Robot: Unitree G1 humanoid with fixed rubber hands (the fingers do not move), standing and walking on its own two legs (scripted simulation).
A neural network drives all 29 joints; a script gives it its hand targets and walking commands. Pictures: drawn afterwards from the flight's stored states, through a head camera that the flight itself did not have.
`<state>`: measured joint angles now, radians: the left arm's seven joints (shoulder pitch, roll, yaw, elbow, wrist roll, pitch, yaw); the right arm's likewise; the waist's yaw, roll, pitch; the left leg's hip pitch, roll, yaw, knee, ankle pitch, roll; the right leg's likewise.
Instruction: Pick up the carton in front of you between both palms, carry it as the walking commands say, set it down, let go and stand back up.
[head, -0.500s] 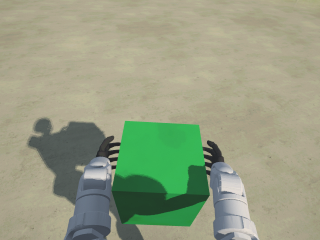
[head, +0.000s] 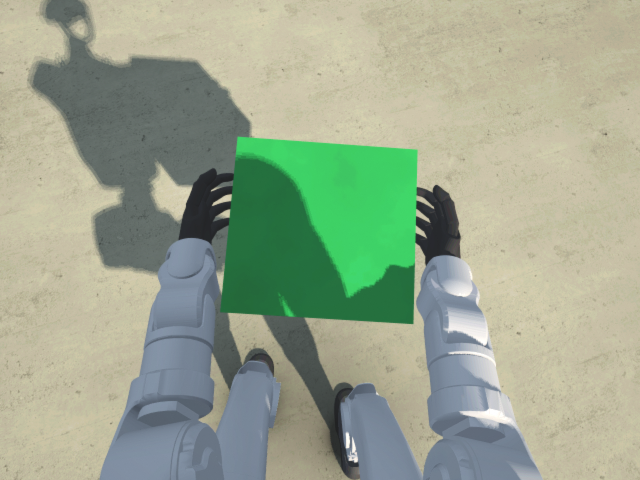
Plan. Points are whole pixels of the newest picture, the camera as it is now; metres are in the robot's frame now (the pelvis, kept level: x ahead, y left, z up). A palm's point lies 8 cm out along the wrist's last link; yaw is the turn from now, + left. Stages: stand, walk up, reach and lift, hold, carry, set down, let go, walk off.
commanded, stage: set down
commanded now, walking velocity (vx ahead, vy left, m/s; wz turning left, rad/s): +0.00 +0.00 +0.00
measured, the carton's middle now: (319, 242) +0.41 +0.02 -0.15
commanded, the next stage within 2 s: none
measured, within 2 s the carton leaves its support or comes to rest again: rests again in 1.92 s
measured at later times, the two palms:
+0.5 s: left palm (224, 239) +0.42 +0.17 -0.23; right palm (407, 243) +0.44 -0.13 -0.22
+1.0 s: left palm (236, 247) +0.44 +0.18 -0.38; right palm (383, 247) +0.47 -0.12 -0.38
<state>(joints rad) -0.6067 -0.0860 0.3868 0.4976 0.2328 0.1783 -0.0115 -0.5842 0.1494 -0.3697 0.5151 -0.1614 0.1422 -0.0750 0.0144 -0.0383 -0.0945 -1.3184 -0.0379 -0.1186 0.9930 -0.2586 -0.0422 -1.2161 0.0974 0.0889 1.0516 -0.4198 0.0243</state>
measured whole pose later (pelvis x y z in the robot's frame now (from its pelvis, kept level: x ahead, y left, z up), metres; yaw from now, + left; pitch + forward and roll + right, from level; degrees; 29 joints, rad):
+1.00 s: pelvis -0.05 +0.00 -0.24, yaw -3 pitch +48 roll -2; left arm -1.13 0.07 0.46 0.73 0.16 0.23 0.08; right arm -1.23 -0.10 -0.33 0.87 -0.10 0.21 -0.11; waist 0.06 -0.04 0.00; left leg -2.28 -0.10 -0.12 1.87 -0.42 -0.10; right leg -2.19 0.20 0.07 1.96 -0.62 0.07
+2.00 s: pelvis -0.05 +0.00 -0.30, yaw -4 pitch +41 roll +1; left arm -1.29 0.21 0.47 1.02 0.10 0.14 0.03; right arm -1.40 -0.18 -0.22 1.10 -0.09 0.14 -0.08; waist 0.09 -0.01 0.22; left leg -2.32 -0.04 -0.07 2.10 -0.49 -0.08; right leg -2.24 0.17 0.05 2.19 -0.67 0.05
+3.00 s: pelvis -0.05 +0.01 -0.23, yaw -4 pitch +45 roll -1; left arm -1.13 0.24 0.29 0.88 -0.10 0.10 0.11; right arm -1.27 -0.33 -0.16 1.01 0.07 0.13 -0.08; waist 0.09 -0.03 0.03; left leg -2.19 -0.02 -0.04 1.86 -0.45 -0.03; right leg -2.11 0.06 0.03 1.94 -0.62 0.03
